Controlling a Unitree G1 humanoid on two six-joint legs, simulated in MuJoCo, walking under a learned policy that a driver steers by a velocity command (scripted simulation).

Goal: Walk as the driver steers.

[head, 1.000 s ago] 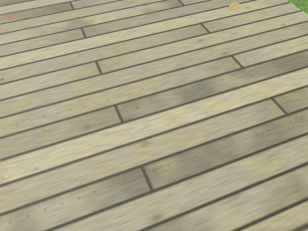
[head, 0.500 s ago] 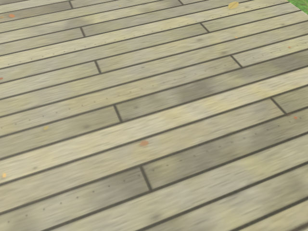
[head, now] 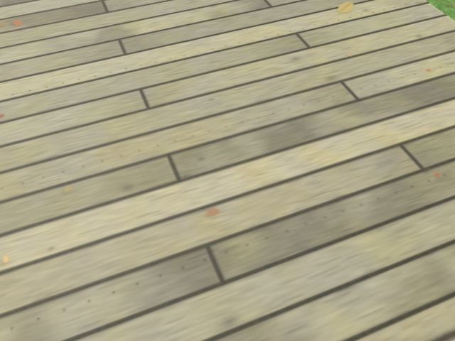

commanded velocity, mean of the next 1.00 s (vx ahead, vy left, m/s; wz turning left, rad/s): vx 0.23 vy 0.00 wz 0.00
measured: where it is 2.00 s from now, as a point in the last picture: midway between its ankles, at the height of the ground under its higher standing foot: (235, 231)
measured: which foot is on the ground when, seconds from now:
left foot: down 0.00-1.00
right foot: down 0.00-0.60, up 0.62-1.00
